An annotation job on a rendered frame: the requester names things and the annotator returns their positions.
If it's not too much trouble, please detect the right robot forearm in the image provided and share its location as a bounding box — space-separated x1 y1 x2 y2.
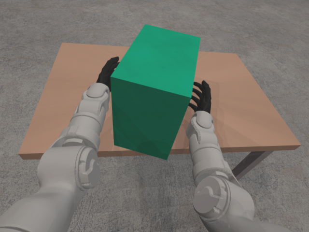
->
186 111 244 189

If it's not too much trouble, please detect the left robot forearm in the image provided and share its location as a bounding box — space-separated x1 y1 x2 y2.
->
37 83 110 181

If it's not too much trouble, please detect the robot left upper arm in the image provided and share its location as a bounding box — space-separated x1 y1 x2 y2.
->
0 145 100 232

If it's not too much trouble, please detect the left robot hand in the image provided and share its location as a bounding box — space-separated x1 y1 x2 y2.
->
96 57 120 92

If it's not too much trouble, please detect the table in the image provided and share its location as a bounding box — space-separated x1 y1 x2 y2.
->
18 43 301 180

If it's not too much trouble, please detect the carton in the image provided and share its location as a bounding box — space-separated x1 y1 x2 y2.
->
110 24 200 160

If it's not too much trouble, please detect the right robot hand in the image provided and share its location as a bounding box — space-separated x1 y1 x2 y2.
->
188 80 211 114

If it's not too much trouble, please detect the robot right upper arm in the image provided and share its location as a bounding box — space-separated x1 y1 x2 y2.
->
192 175 292 232

